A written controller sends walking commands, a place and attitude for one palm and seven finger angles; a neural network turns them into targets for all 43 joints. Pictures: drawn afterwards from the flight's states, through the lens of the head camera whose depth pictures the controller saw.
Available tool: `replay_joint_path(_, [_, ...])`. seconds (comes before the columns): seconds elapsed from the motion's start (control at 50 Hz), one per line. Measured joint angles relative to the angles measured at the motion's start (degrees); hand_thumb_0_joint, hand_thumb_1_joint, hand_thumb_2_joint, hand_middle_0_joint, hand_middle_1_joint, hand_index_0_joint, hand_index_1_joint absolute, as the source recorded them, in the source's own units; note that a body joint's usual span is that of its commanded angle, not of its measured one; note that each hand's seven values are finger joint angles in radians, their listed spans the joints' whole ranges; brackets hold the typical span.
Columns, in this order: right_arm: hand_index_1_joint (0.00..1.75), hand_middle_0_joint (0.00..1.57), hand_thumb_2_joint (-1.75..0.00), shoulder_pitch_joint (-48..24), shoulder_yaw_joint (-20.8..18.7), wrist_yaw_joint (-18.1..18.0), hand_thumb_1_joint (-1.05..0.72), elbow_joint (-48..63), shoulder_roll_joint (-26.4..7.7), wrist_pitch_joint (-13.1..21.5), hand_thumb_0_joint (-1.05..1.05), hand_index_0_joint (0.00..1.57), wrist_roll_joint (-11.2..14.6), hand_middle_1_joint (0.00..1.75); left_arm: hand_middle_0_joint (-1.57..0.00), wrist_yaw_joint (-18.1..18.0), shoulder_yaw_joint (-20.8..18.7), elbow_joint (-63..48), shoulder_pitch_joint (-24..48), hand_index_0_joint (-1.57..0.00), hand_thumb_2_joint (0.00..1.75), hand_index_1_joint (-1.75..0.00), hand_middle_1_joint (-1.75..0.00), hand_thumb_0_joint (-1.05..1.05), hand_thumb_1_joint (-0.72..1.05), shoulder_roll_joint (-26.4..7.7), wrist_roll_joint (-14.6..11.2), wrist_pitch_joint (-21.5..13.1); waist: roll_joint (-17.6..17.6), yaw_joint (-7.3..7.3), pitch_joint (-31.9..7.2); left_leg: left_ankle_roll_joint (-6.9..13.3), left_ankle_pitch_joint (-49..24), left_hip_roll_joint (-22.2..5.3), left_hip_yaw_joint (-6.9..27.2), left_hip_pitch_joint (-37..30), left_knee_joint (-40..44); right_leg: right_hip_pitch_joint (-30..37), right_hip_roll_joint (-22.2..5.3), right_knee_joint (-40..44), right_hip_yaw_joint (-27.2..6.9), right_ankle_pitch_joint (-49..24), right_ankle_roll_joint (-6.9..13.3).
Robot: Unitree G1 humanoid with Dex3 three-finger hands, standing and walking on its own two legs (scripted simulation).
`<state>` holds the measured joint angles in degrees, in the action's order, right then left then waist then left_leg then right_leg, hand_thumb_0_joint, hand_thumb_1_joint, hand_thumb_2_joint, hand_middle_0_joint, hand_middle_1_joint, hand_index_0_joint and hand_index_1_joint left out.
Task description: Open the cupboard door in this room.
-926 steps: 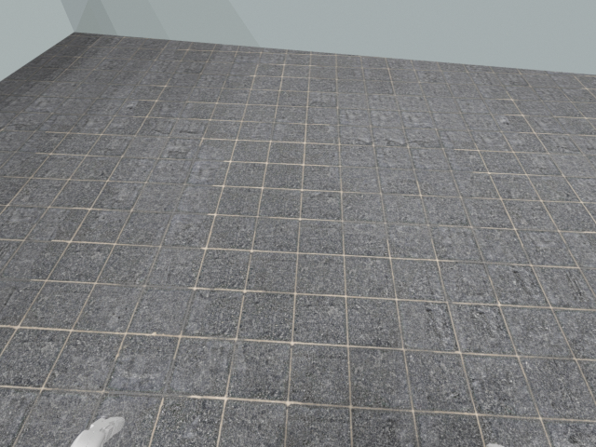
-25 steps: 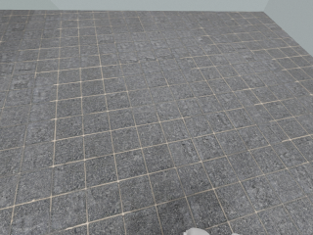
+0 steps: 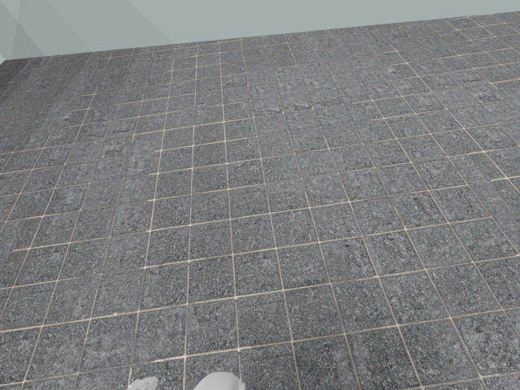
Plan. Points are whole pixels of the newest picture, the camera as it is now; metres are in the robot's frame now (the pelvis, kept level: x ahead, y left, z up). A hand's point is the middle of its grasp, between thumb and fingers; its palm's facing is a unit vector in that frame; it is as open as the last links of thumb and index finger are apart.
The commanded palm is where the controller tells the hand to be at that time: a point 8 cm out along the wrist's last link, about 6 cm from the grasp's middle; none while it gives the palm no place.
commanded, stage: turn or walk to find it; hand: left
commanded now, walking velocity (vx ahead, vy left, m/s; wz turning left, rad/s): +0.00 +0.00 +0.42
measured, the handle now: out of the picture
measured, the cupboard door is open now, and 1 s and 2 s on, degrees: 0 0 0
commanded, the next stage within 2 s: stand and wait in 0.94 s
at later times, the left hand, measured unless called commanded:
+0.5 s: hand out of the picture -0.08 +0.26 -0.19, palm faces +0.30 -0.92 -0.24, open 7.4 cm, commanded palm none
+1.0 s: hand out of the picture -0.01 +0.22 -0.14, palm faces +0.39 -0.88 -0.28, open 7.4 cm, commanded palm none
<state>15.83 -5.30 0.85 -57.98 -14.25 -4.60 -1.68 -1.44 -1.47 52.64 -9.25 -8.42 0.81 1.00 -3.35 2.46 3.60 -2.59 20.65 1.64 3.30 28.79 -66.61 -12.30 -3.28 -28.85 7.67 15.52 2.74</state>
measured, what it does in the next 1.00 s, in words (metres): steps on the spot, turning left: left foot, then right foot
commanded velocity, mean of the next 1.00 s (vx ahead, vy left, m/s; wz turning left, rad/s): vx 0.00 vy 0.00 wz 0.42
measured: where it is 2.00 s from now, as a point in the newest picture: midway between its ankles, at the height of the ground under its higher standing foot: outside the picture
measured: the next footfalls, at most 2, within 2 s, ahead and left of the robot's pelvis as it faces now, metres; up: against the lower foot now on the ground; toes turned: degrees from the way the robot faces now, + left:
left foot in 0.36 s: -0.03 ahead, +0.15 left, +0.00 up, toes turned +15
right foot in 0.90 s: +0.02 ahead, -0.07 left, +0.00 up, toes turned +20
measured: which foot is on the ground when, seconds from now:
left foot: up 0.00-0.34, down 0.36-0.92, up 0.94-1.00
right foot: down 0.00-0.36, up 0.38-0.88, down 0.90-1.00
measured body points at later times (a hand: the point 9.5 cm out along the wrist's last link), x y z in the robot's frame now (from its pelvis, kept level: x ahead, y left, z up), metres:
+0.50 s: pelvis -0.04 +0.05 -0.01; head -0.02 +0.09 +0.44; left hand -0.10 +0.31 -0.17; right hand +0.13 -0.16 -0.13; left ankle -0.07 +0.14 -0.74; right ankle -0.02 -0.09 -0.68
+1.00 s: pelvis -0.05 -0.01 -0.01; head -0.01 -0.03 +0.44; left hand -0.03 +0.26 -0.12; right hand +0.05 -0.23 -0.18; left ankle -0.09 +0.12 -0.70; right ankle -0.02 -0.09 -0.74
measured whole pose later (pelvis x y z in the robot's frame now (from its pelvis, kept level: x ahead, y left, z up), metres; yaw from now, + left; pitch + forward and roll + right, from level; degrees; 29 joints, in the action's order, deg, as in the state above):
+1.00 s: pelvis -0.05 -0.01 -0.01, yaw +25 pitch +0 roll +2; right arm 15.6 -4.7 0.1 -58.0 -13.1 -4.1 -1.4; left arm -1.3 -1.5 51.7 -6.3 -9.2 0.9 0.5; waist -3.4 2.6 4.1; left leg -1.2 26.0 4.5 4.6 25.3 -51.8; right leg -14.3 -2.1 -32.3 5.0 17.7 2.3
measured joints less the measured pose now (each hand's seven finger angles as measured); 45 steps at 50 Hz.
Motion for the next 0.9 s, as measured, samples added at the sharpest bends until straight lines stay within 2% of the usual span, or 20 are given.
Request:
replay_joint_path(0.08, [0.30, 0.19, -0.90, -0.1, 0.0, 0.1, -0.91, -0.5, -0.4, -0.3, 0.00, 0.20, 0.0, 0.30, -0.21, 0.0, -0.1, 0.8, -2.0, -0.20, 0.90, -0.30, -0.30, 0.01, 0.91, 0.2, 0.1, -0.4, 0.4, -0.67, -0.1, -1.4, -1.8, -2.5, 0.2, -0.7, -1.4, 0.5, -0.8, 0.9, 2.6, -0.4, 0.2])
replay_joint_path(0.16, [0.30, 0.19, -0.90, -1.5, 0.2, 0.0, -0.91, -0.9, -0.5, -0.6, 0.00, 0.20, 0.1, 0.30, -0.21, -0.1, -0.5, 1.6, -3.8, -0.20, 0.90, -0.30, -0.30, 0.00, 0.91, -0.3, 0.5, -0.6, 1.2, -1.93, 0.1, -2.0, 0.4, -3.9, -0.5, -3.3, 3.1, 0.1, -1.7, 0.6, 4.7, -0.3, 0.1])
replay_joint_path(0.3, [0.30, 0.19, -0.90, -6.7, 1.5, -0.2, -0.91, 0.6, 0.2, 0.4, 0.01, 0.20, 0.8, 0.30, -0.21, 0.2, -1.2, 3.5, -6.0, -0.20, 0.90, -0.30, -0.30, 0.00, 0.91, -2.7, 1.2, -0.2, 3.4, -4.62, 1.4, -1.0, 5.4, -3.7, -5.1, -10.0, 20.2, -2.1, -4.3, -2.3, 7.7, 0.1, -1.3])
replay_joint_path(0.36, [0.30, 0.19, -0.90, -8.5, 2.0, -0.1, -0.91, 2.3, 0.5, 1.7, 0.01, 0.20, 1.0, 0.30, -0.21, 0.3, -1.7, 4.3, -7.0, -0.20, 0.90, -0.30, -0.30, 0.00, 0.91, -4.1, 0.8, 0.4, 4.1, -4.90, 1.2, 0.0, -1.3, -3.1, -7.0, -14.6, 32.0, -3.8, -5.5, -6.1, 9.2, 1.5, -2.7])
replay_joint_path(0.38, [0.30, 0.19, -0.90, -9.1, 2.0, -0.1, -0.91, 2.5, 1.0, 2.3, 0.00, 0.20, 0.9, 0.30, -0.21, 0.3, -2.0, 4.6, -7.0, -0.20, 0.90, -0.30, -0.30, 0.00, 0.91, -4.9, 0.6, 0.9, 5.2, -4.96, 1.3, 1.2, -2.5, -2.3, -7.2, -14.8, 32.9, -5.0, -6.3, -8.7, 8.3, 2.7, -3.4])
replay_joint_path(0.4, [0.30, 0.19, -0.90, -9.5, 2.2, -0.1, -0.91, 2.9, 1.6, 2.7, 0.00, 0.20, 0.8, 0.30, -0.21, 0.2, -2.2, 5.0, -6.9, -0.20, 0.90, -0.30, -0.30, 0.01, 0.91, -5.6, 0.4, 1.5, 6.2, -5.26, 1.5, 2.6, -2.1, -1.6, -7.3, -14.6, 32.2, -6.4, -6.4, -12.4, 5.8, 6.8, -4.2])
replay_joint_path(0.44, [0.30, 0.19, -0.90, -9.7, 2.8, -0.2, -0.91, 3.5, 2.3, 3.0, 0.00, 0.20, 0.5, 0.30, -0.20, 0.1, -2.4, 5.5, -6.6, -0.20, 0.90, -0.29, -0.30, 0.01, 0.91, -6.3, 0.5, 2.9, 6.7, -5.56, 1.2, 4.6, -1.4, -1.3, -7.0, -14.9, 32.3, -9.3, -4.8, -20.4, 1.6, 12.2, -5.2])
replay_joint_path(0.54, [0.30, 0.20, -0.90, -9.2, 3.6, -1.1, -0.90, 3.6, 3.0, 3.2, 0.00, 0.20, 0.5, 0.30, -0.20, 0.8, -2.5, 5.3, -4.3, -0.20, 0.90, -0.29, -0.30, 0.01, 0.91, -6.4, 0.5, 3.1, 5.3, -5.04, 0.5, 5.6, -5.1, -0.6, -4.7, -16.7, 38.3, -14.2, -2.6, -32.5, -4.0, 8.0, -6.7])
replay_joint_path(0.64, [0.30, 0.20, -0.90, -7.6, 3.7, -1.1, -0.90, 3.3, 3.8, 3.6, 0.00, 0.21, 0.7, 0.30, -0.20, 0.7, -2.2, 3.9, -2.0, -0.20, 0.90, -0.29, -0.30, 0.01, 0.91, -6.2, 0.5, 2.3, 5.0, -4.28, 0.3, 6.0, -7.7, 0.7, -3.3, -17.2, 41.7, -15.1, -2.2, -33.6, -6.3, 5.5, -7.9])
replay_joint_path(0.74, [0.30, 0.20, -0.90, -5.0, 3.2, -1.1, -0.90, 2.7, 4.1, 3.5, 0.00, 0.21, 0.3, 0.30, -0.20, 0.4, -1.9, 2.6, 0.9, -0.20, 0.90, -0.29, -0.30, 0.01, 0.91, -5.5, 0.2, 2.4, 4.3, -2.42, 0.4, 5.7, -8.4, 1.6, -1.5, -16.0, 41.5, -13.1, -1.3, -28.2, -6.8, 7.9, -8.2])
replay_joint_path(0.82, [0.30, 0.20, -0.90, -2.9, 2.6, -1.1, -0.90, 1.9, 3.5, 2.8, 0.00, 0.21, 0.0, 0.30, -0.20, 0.3, -1.5, 1.2, 3.5, -0.20, 0.90, -0.29, -0.30, 0.01, 0.91, -4.2, -0.1, 2.1, 2.9, -0.74, 0.8, 4.8, -8.6, 2.0, 0.4, -14.1, 40.0, -10.0, 0.2, -20.1, -6.6, 9.6, -7.5])
replay_joint_path(0.86, [0.30, 0.20, -0.90, -2.0, 2.2, -1.0, -0.90, 1.5, 3.1, 2.4, 0.00, 0.21, 0.0, 0.30, -0.20, 0.4, -1.2, 0.4, 4.4, -0.20, 0.90, -0.29, -0.30, 0.01, 0.91, -3.5, -0.3, 1.7, 2.1, -0.13, 0.8, 4.1, -8.6, 2.3, 1.5, -12.7, 38.8, -7.6, 1.0, -14.0, -6.4, 8.2, -6.9])
replay_joint_path(0.9, [0.30, 0.20, -0.90, -0.9, 1.9, -0.9, -0.90, 1.0, 2.7, 2.0, 0.00, 0.21, 0.2, 0.30, -0.20, 0.5, -0.8, -0.5, 4.6, -0.20, 0.90, -0.29, -0.30, 0.01, 0.91, -3.0, -0.4, 0.8, 1.8, 0.04, 0.4, 3.1, -8.0, 2.9, 2.3, -10.9, 36.7, -3.8, 1.5, -4.9, -5.9, 2.7, -6.5])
